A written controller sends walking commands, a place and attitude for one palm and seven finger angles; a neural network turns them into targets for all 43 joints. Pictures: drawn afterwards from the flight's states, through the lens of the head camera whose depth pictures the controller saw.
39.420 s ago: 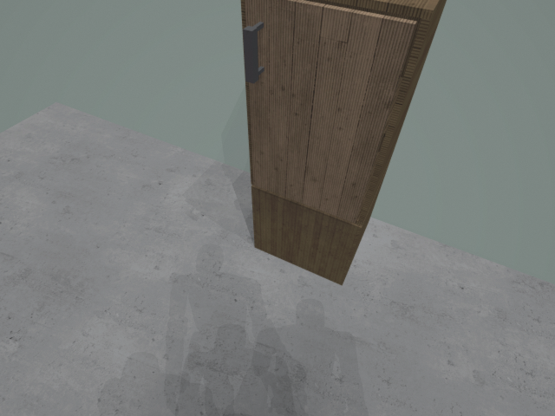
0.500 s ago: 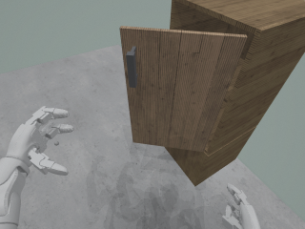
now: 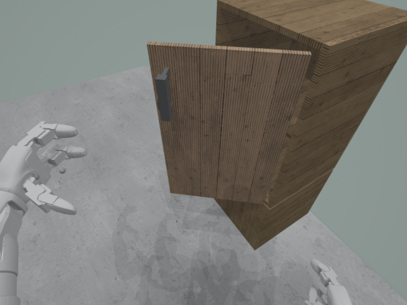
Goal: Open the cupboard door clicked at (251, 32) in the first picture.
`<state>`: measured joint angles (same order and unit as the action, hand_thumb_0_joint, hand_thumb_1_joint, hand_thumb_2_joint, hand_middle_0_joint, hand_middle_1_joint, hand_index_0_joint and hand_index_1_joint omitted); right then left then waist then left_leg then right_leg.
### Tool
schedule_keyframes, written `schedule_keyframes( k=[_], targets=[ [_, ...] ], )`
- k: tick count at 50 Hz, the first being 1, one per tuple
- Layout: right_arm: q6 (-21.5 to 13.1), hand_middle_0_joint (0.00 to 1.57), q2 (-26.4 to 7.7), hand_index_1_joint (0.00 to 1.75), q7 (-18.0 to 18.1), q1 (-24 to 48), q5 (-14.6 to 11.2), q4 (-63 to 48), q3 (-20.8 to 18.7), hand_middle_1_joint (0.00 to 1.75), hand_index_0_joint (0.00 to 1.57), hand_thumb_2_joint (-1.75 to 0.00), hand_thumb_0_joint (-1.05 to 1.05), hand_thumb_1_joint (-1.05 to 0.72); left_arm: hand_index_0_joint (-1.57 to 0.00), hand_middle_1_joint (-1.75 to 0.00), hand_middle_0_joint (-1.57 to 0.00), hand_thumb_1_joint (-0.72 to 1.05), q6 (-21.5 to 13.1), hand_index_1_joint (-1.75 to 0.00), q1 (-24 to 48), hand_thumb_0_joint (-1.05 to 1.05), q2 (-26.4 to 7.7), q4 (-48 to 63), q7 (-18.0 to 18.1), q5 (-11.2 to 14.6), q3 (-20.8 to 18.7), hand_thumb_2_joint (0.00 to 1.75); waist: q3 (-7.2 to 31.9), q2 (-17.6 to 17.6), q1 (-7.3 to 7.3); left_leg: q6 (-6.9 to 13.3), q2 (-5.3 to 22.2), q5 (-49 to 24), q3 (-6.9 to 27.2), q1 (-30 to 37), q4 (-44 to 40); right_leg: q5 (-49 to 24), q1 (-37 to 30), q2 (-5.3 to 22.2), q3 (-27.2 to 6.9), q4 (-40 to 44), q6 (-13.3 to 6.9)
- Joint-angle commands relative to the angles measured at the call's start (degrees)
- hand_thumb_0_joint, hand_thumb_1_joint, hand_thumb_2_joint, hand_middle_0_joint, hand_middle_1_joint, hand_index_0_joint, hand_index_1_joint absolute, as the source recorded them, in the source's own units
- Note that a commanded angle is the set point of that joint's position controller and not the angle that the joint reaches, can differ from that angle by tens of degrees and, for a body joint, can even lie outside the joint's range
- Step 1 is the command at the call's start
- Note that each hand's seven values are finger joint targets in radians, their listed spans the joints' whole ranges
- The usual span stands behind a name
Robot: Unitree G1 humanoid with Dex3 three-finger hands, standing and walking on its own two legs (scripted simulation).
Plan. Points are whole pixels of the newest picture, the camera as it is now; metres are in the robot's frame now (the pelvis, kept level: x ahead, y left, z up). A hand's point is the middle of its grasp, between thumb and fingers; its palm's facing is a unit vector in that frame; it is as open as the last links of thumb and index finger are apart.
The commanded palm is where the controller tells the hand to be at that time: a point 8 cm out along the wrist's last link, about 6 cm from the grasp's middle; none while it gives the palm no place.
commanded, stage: raise the hand with hooked fingers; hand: left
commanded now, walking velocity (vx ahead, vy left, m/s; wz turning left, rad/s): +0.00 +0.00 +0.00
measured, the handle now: (166, 94) +0.57 +0.15 +0.14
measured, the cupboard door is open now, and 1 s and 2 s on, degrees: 50 50 50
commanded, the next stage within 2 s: move the hooked fingers beside the handle in 0.22 s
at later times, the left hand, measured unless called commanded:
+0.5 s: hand (79, 164) +0.31 +0.25 +0.15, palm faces +0.06 -1.00 -0.05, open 14.0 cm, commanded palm +0.29 +0.30 +0.16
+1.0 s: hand (102, 135) +0.39 +0.24 +0.15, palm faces -0.02 -1.00 -0.02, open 14.0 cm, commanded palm +0.36 +0.29 +0.15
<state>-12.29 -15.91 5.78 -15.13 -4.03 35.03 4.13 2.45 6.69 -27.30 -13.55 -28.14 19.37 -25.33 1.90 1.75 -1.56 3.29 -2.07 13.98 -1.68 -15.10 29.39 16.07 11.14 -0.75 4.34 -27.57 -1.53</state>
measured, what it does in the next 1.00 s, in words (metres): stands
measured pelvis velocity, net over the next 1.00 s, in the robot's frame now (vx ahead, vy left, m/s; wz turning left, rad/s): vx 0.01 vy -0.01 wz -0.03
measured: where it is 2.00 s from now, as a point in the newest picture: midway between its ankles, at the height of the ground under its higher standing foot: outside the picture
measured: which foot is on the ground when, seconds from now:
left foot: down 0.00-1.00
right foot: down 0.00-1.00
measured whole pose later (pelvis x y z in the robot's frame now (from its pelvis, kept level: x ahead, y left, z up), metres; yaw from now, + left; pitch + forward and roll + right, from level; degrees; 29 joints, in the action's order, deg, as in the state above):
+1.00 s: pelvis +0.01 -0.01 +0.00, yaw -2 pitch +4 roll -1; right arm -9.2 -16.4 5.7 -19.0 -4.7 36.5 3.0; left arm -1.7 25.5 -28.8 -35.9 -25.8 15.4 -23.5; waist 3.1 1.6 1.6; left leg 2.8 -1.1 16.0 -2.8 -19.9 32.2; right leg 17.7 16.6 -1.6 3.1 -30.6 -2.0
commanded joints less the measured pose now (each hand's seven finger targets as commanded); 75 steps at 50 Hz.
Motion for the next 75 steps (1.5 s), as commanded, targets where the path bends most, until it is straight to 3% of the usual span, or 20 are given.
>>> schedule_keyframes(
  k=[1, 8, 16, 19, 22, 25, 28, 29, 30, 35, 37, 41, 45, 52, 54, 58, 61, 67, 74, 75],
  targets=[
    [-3.5, 0.2, -7.3, 0.3, 0.7, 6.5, -0.4, -9.0, -3.3, 0.3, 0.2, -0.9, 0.0, -0.9, -0.3, -1.2, -0.3, -0.5, -3.5, -1.2, 18.3, 0.0, -17.4, 11.4, 1.7, 0.8, -6.5, 0.3, 8.4, 6.1, -0.05, -1.5, 2.2, -8.7, 6.0, 9.2, -4.5, -8.7, 4.1, -0.6, -1.5, 4.5, -0.7],
    [-3.5, 0.2, -7.5, 0.3, 1.1, 6.8, -0.6, -9.0, -3.5, 0.3, 0.2, -0.9, 0.0, -0.9, -0.3, -1.2, -0.3, -0.5, -3.0, -1.2, 17.7, 0.0, -17.0, 10.8, 0.0, 1.4, -5.8, 0.3, 11.2, 2.1, 0.37, -0.4, 1.6, -10.3, 4.6, 9.1, -2.4, -13.0, 2.0, 0.0, -2.9, 4.2, 0.1],
    [-3.1, 0.2, -7.3, 0.3, 0.8, 7.5, -1.0, -8.8, -3.6, 0.3, 0.2, -0.9, 0.0, -0.9, -0.3, -1.2, -0.3, -0.5, -2.8, -1.2, 16.9, 0.0, -16.9, 7.0, 0.0, 2.0, -6.5, 0.3, 9.3, -0.2, 0.09, -0.2, 1.2, -9.6, 3.3, 5.4, -0.5, -16.0, 1.8, 1.2, -5.4, 3.7, 1.8],
    [-2.4, 0.2, -7.8, 0.3, 1.0, 6.8, -1.1, -7.9, -3.6, 0.3, 0.2, -0.9, 0.0, -0.9, -0.3, -1.2, -0.3, -0.5, -2.7, -1.2, 20.7, 0.0, -19.9, 4.1, 0.2, 1.5, -7.9, 0.3, 8.0, -2.2, 0.79, -0.3, 1.4, -8.8, 3.2, 2.8, 0.7, -16.3, 1.5, 2.0, -7.5, 3.6, 3.2],
    [-2.0, 0.2, -7.8, 0.3, 1.3, 6.6, -1.3, -7.6, -3.7, 0.3, 0.2, -0.9, 0.0, -0.9, -0.3, -1.2, -0.3, -0.5, -3.7, -1.2, 25.8, 0.0, -21.5, 2.3, -0.3, 0.7, -8.3, 0.3, 9.8, 0.8, 1.57, -0.3, 1.3, -8.1, 2.9, 2.3, 1.6, -16.4, 1.5, 2.6, -9.0, 3.3, 3.8],
    [-2.1, 0.2, -7.4, 0.3, 1.6, 6.9, -1.4, -8.0, -3.5, 0.3, 0.2, -0.9, 0.0, -0.9, -0.3, -1.2, -0.3, -0.5, -5.4, -1.2, 30.8, 0.0, -19.4, 2.9, -0.9, 0.6, -4.9, 0.3, 11.8, 4.2, 2.17, -0.3, 1.2, -8.5, 2.9, 3.8, 2.0, -16.2, 1.5, 2.5, -9.1, 2.8, 3.1],
    [-2.2, 0.2, -8.0, 0.3, 2.0, 5.2, -1.4, -6.9, -3.8, 0.3, 0.2, -0.9, 0.0, -0.9, -0.3, -1.2, -0.3, -0.5, -6.3, -1.2, 32.9, 0.0, -19.9, -2.1, -1.3, 0.2, -4.3, 0.3, 11.3, 2.4, 3.02, -0.2, 1.3, -7.5, 3.1, 3.8, 1.8, -13.6, 3.5, 1.8, -7.7, 2.9, 2.4],
    [-1.9, 0.2, -8.3, 0.3, 2.0, 4.8, -1.4, -6.9, -3.8, 0.3, 0.2, -0.9, 0.0, -0.9, -0.3, -1.2, -0.3, -0.5, -6.1, -1.2, 32.0, 0.0, -21.1, -4.3, -1.2, 0.5, -5.4, 0.3, 11.0, -0.9, 2.5, -0.1, 1.4, -7.4, 3.3, 2.3, 2.2, -13.7, 2.5, 2.0, -8.6, 3.0, 2.9],
    [-1.8, 0.2, -8.3, 0.3, 1.9, 5.0, -1.6, -6.7, -3.8, 0.3, 0.2, -0.9, 0.0, -0.9, -0.3, -1.2, -0.3, -0.5, -5.9, -1.2, 33.6, 0.0, -19.2, -5.6, -1.6, 0.3, -3.3, 0.3, 10.5, -0.1, 3.07, -0.2, 1.4, -6.9, 3.0, 1.8, 2.1, -13.7, 3.5, 2.2, -8.8, 2.9, 3.1],
    [-1.1, 0.2, -8.9, 0.3, 1.2, 3.3, -1.5, -6.8, -4.0, 0.3, 0.2, -0.9, 0.0, -0.9, -0.3, -1.2, -0.3, -0.5, -5.1, -1.2, 36.0, 0.0, -22.3, -11.5, -0.8, -1.2, -4.7, 0.3, 12.5, 0.3, 2.13, -0.2, 1.3, -7.7, 3.2, 1.0, 1.6, -13.5, 3.3, 1.9, -7.2, 1.8, 1.8],
    [-1.1, 0.2, -8.6, 0.3, 0.9, 2.9, -1.3, -7.5, -4.1, 0.3, 0.2, -0.9, 0.0, -0.9, -0.3, -1.2, -0.3, -0.5, -6.0, -1.2, 37.2, 0.0, -21.1, -9.6, -0.1, -1.7, -3.6, 0.3, 14.9, 2.7, 1.97, 0.0, 1.1, -9.2, 3.0, 3.0, 1.4, -15.1, 3.2, 1.5, -6.1, 1.2, 1.2],
    [-0.7, 0.2, -8.6, 0.3, 0.5, 1.5, -0.9, -7.9, -4.4, 0.3, 0.2, -0.9, 0.0, -0.9, -0.3, -1.2, -0.3, -0.5, -8.4, -1.2, 36.3, 0.0, -23.0, -8.1, 1.5, -1.6, -6.4, 0.3, 17.4, 2.0, 1.28, 0.1, 1.5, -12.5, 3.1, 4.8, 1.1, -18.5, 1.9, 0.6, -5.1, 0.3, 0.7],
    [-0.2, 0.2, -8.9, 0.3, 0.4, 0.5, -0.9, -7.4, -4.5, 0.3, 0.2, -0.9, 0.0, -0.9, -0.3, -1.2, -0.3, -0.5, -7.9, -1.2, 38.9, 0.0, -19.5, -10.1, 2.2, -2.2, -3.1, 0.3, 14.0, 2.0, 2.33, 0.0, 1.9, -11.7, 3.7, 5.6, 0.0, -15.4, 5.9, -0.1, -3.6, 0.8, 0.2],
    [0.7, 0.2, -9.2, 0.3, 0.3, -1.4, -0.6, -6.2, -4.8, 0.3, 0.2, -0.9, 0.0, -0.9, -0.3, -1.2, -0.3, -0.5, -7.1, -1.2, 44.0, 0.0, -16.9, -9.6, 4.2, -3.5, 0.0, 0.3, 15.2, 3.8, 3.51, -0.8, 2.7, -14.2, 5.4, 9.5, -0.5, -13.4, 9.0, -0.3, -2.5, 1.0, -0.3],
    [1.1, 0.2, -9.3, 0.3, 0.4, -2.1, -0.4, -5.6, -4.9, 0.3, 0.2, -0.9, 0.0, -0.9, -0.3, -1.2, -0.3, -0.5, -7.6, -1.2, 46.2, 0.0, -16.2, -10.2, 5.0, -3.6, 1.0, 0.3, 15.3, 0.9, 4.06, -0.8, 3.0, -14.7, 5.7, 10.1, -0.4, -13.0, 9.2, -0.4, -2.4, 1.2, -0.4],
    [1.5, 0.2, -9.2, 0.3, 0.3, -2.6, -0.1, -4.2, -4.8, 0.3, 0.2, -0.9, 0.0, -0.9, -0.3, -1.2, -0.3, -0.5, -8.6, -1.2, 51.9, 0.0, -13.8, -12.5, 6.6, -4.6, 3.3, 0.3, 15.5, 4.9, 4.98, -1.9, 3.5, -15.7, 7.4, 13.3, -0.8, -11.0, 12.6, -0.4, -2.0, 1.0, -0.5],
    [2.3, 0.2, -9.6, 0.3, 0.2, -3.7, 0.1, -3.2, -4.8, 0.3, 0.2, -0.9, 0.0, -0.9, -0.3, -1.2, -0.3, -0.5, -8.5, -1.2, 54.9, 0.0, -14.3, -17.9, 7.5, -5.6, 3.5, 0.3, 14.7, 2.0, 5.52, -1.8, 3.4, -14.7, 7.4, 11.7, -0.8, -10.9, 12.8, -0.3, -2.0, 1.1, -0.6],
    [3.9, 0.2, -10.1, 0.3, -0.5, -5.5, 0.6, -3.2, -5.1, 0.3, 0.2, -0.9, 0.0, -0.9, -0.3, -1.2, -0.3, -0.5, -10.3, -1.2, 56.6, 0.0, -17.0, -23.2, 8.1, -6.8, 1.6, 0.3, 19.7, 2.7, 4.58, -2.6, 3.5, -21.0, 7.2, 12.2, 0.7, -14.5, 11.4, -0.2, -2.2, -0.5, -0.6],
    [6.0, 0.2, -10.6, 0.3, -0.8, -7.9, 0.7, -1.9, -5.6, 0.3, 0.2, -0.9, 0.0, -0.9, -0.3, -1.2, -0.3, -0.5, -13.5, -1.2, 61.7, 0.0, -17.0, -28.4, 6.9, -6.9, 3.0, 0.3, 18.7, 1.9, 6.62, -2.0, 3.7, -21.5, 6.2, 10.7, 2.3, -15.8, 12.7, -0.4, -2.6, -0.6, -0.4],
    [6.2, 0.2, -10.8, 0.3, -0.8, -8.1, 0.7, -1.7, -5.7, 0.3, 0.2, -0.9, 0.0, -0.9, -0.3, -1.2, -0.3, -0.5, -13.8, -1.2, 62.9, 0.0, -19.0, -29.1, 6.9, -6.9, 1.1, 0.3, 18.8, 1.9, 6.4, -1.9, 3.5, -20.9, 6.3, 10.1, 2.4, -15.9, 12.6, -0.6, -2.7, -0.8, -0.4]
  ],
)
